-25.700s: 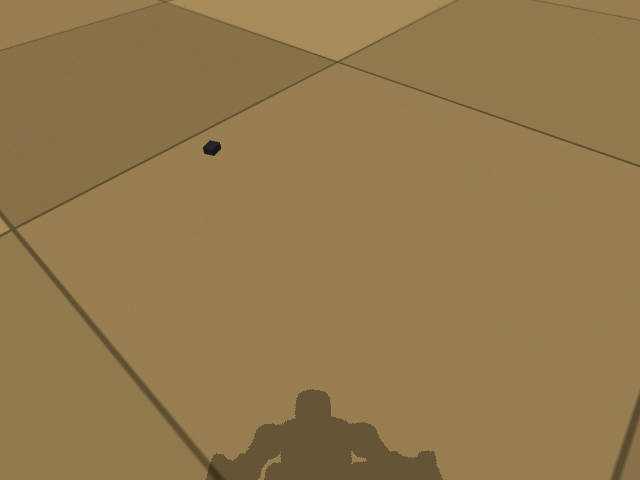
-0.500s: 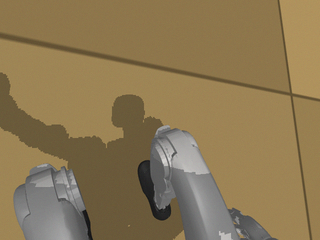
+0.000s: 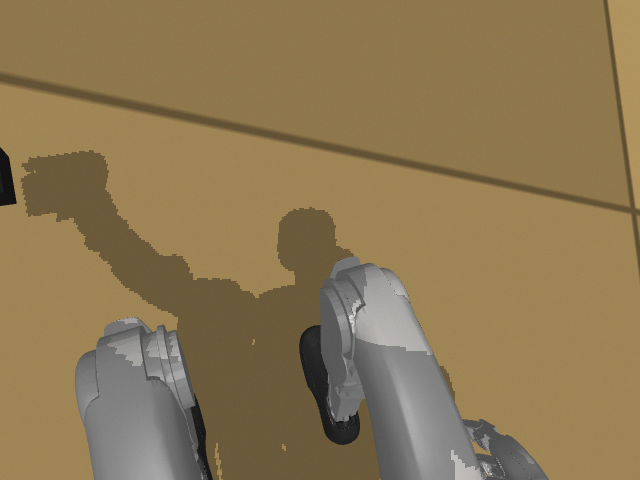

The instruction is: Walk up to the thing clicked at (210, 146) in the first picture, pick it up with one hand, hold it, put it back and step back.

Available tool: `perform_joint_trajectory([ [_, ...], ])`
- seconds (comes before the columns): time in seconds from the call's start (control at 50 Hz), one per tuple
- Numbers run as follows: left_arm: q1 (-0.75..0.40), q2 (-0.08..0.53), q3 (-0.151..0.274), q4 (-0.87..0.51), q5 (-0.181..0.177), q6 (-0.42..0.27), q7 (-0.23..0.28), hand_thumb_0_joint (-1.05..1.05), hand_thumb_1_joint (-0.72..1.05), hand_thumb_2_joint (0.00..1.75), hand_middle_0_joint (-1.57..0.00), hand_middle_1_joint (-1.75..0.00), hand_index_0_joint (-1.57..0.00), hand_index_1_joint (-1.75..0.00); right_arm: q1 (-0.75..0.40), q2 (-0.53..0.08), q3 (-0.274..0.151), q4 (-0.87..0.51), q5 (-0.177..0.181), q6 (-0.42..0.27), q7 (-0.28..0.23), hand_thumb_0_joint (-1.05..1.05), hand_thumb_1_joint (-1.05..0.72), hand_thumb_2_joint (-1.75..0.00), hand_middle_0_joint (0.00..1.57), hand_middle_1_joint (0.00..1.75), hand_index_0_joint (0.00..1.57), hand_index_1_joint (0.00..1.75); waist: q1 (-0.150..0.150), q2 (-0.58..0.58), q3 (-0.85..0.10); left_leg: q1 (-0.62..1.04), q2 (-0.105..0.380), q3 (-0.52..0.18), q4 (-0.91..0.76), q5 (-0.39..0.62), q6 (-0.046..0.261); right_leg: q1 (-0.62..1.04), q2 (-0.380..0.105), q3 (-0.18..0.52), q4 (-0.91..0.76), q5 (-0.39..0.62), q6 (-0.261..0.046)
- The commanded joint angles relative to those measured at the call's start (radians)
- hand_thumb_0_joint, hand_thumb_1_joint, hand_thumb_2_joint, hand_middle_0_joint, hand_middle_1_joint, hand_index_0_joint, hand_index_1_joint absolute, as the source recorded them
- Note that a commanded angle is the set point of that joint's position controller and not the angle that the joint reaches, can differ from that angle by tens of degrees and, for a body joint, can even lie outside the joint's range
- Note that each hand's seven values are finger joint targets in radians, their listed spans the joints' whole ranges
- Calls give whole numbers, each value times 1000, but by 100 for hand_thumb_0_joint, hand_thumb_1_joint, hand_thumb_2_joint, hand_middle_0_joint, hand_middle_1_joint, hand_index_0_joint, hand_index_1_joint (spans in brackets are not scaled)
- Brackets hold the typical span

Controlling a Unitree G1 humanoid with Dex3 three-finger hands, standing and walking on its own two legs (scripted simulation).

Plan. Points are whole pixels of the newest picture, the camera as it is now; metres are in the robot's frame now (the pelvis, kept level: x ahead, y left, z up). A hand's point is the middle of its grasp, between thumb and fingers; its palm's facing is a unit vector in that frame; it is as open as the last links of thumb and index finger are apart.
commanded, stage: lift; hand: left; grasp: from above
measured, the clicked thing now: out of the picture +0.51 +0.33 -0.18
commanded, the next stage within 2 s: hold in 1.64 s
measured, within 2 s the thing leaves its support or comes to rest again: neither
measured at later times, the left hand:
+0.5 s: hand out of the picture +0.44 +0.34 -0.02, palm faces -0.46 -0.08 -0.89, open 8.9 cm
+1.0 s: hand out of the picture +0.35 +0.29 +0.18, palm faces -0.43 -0.12 -0.90, open 9.0 cm
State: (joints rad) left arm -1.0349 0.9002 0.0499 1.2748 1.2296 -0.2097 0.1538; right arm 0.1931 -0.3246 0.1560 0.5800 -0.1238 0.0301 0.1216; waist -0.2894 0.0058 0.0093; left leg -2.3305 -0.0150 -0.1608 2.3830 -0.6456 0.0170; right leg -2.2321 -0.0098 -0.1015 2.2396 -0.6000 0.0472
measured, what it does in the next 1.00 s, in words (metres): rises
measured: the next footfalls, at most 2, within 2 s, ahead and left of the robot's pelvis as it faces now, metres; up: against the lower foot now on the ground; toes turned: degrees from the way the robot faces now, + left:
none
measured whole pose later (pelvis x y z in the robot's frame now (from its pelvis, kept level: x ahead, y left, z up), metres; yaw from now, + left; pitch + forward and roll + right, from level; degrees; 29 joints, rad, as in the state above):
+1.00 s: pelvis +0.02 +0.00 +0.24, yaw +7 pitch +24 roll -4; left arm -0.39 0.55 -0.07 0.68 0.98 -0.09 0.01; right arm 0.19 -0.25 0.00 0.65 0.03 0.06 -0.03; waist -0.09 0.06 -0.18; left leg -1.43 0.02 -0.04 1.58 -0.57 0.01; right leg -1.41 -0.01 -0.02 1.51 -0.53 0.04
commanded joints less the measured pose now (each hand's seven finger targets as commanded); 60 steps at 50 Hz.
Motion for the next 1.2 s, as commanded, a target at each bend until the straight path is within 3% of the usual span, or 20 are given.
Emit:
perform_joint_trajectory([
  [0.0,-314,241,47,-208,-51,11,5,0,80,18,-116,-18,-119,-15,216,-271,-117,-4,13,13,-21,0,-91,-91,20,30,20,30,-20,365,-720,563,-2,84,-296,127,4,337,35,-65,-236,116,-100],
  [0.08,-282,239,65,-278,-87,13,-26,0,80,24,-117,-19,-119,-17,221,-263,-132,-13,26,24,-27,0,-91,-90,20,30,20,30,4,374,-757,588,-7,92,-324,139,5,375,27,-54,-262,120,-99],
  [0.16,-231,256,94,-354,-94,3,-50,0,81,26,-116,-22,-119,-19,214,-260,-156,-15,42,41,-38,0,-91,-91,20,30,20,30,45,380,-824,649,-15,87,-364,163,2,384,22,-40,-274,134,-105],
  [0.24,-157,216,98,-387,-113,0,-63,0,85,28,-120,-22,-122,-20,204,-247,-187,-16,58,54,-46,0,-91,-91,20,30,20,30,70,357,-822,694,-19,84,-415,153,3,387,17,-24,-307,129,-106],
  [0.28,-160,187,84,-446,-128,-4,-70,0,83,28,-118,-24,-120,-21,205,-226,-191,-13,64,58,-50,0,-91,-90,20,30,20,30,77,352,-875,724,-11,100,-435,168,11,422,19,-12,-325,153,-98],
  [0.3,-107,171,85,-418,-131,-1,-72,0,86,29,-119,-26,-121,-23,199,-232,-203,-10,67,60,-52,0,-91,-90,20,30,20,30,83,341,-830,735,-17,83,-452,164,7,397,14,-12,-333,141,-103],
  [0.32,-116,157,75,-461,-143,1,-75,0,86,30,-119,-27,-121,-24,201,-219,-201,-17,70,60,-50,0,-91,-90,20,30,20,30,86,355,-865,763,-6,85,-476,174,10,430,17,-10,-339,158,-96],
  [0.4,-71,83,37,-515,-179,3,-97,0,87,30,-118,-29,-121,-26,186,-199,-210,-19,81,62,-61,0,-91,-90,20,30,20,30,86,290,-809,742,-4,83,-542,87,20,482,19,-3,-408,117,-89],
  [0.54,-5,93,58,-635,-207,13,-102,0,84,30,-114,-32,-118,-28,144,-182,-230,-31,110,57,-89,0,-90,-90,20,30,20,30,132,266,-858,893,6,53,-685,61,16,603,20,6,-486,125,-75],
  [0.56,38,72,56,-619,-214,18,-99,0,87,31,-116,-32,-120,-28,131,-180,-230,-30,112,55,-93,0,-90,-90,20,30,20,30,132,257,-810,897,1,41,-706,53,13,603,19,4,-500,116,-76],
  [0.58,31,56,43,-659,-221,21,-96,0,86,30,-116,-31,-120,-27,124,-173,-231,-33,116,53,-97,0,-90,-90,20,30,20,30,135,256,-836,937,11,54,-727,57,14,635,22,8,-520,124,-73],
  [0.68,113,18,34,-677,-221,66,-82,0,85,31,-114,-33,-118,-29,94,-152,-234,-19,132,47,-115,0,-90,-90,20,30,20,30,150,246,-787,1052,19,34,-845,84,9,720,22,11,-611,141,-65],
  [0.72,147,-23,7,-686,-225,83,-85,0,82,32,-112,-34,-116,-30,87,-134,-231,-16,135,43,-121,0,-90,-90,20,30,20,30,146,216,-774,1068,19,69,-868,92,15,803,27,19,-678,144,-64],
  [0.8,311,-65,-2,-711,-252,115,-101,0,83,35,-112,-35,-116,-32,71,-110,-228,-22,147,31,-136,0,-90,-90,20,30,20,30,171,141,-728,1100,11,102,-943,106,20,956,30,40,-801,141,-62],
  [0.84,310,-81,-21,-761,-262,119,-113,0,82,36,-113,-36,-116,-32,62,-100,-227,-26,151,23,-146,0,-90,-90,20,30,20,30,168,133,-698,1135,15,109,-987,87,20,1007,33,48,-853,132,-60],
  [0.9,344,-82,-6,-791,-275,122,-107,0,80,35,-112,-33,-115,-30,44,-91,-226,-23,157,7,-162,0,-90,-90,20,30,20,30,184,118,-658,1193,19,101,-1065,73,17,1077,32,58,-916,120,-59],
  [1.0,339,-124,-29,-758,-248,116,-64,0,78,32,-110,-32,-113,-29,50,-76,-217,0,162,-29,-188,0,-90,-90,20,30,20,30,175,114,-546,1309,25,83,-1209,31,10,1168,34,72,-1042,92,-56],
  [1.06,342,-139,-47,-691,-230,118,-43,0,79,33,-111,-34,-114,-31,44,-77,-220,20,163,-47,-193,0,-90,-90,20,30,20,30,186,105,-500,1367,23,79,-1281,18,8,1219,39,79,-1109,81,-55],
  [1.08,343,-176,-73,-677,-229,121,-38,0,80,36,-111,-37,-114,-34,53,-71,-217,24,164,-55,-194,0,-90,-90,20,30,20,30,178,97,-479,1375,19,86,-1295,24,8,1242,39,87,-1141,81,-55],
  [1.18,408,-237,-117,-629,-230,144,-25,0,80,36,-110,-40,-113,-36,60,-65,-228,36,169,-77,-193,0,-90,-90,20,30,20,30,199,75,-462,1481,8,119,-1362,132,1,1374,42,105,-1259,132,-60],
])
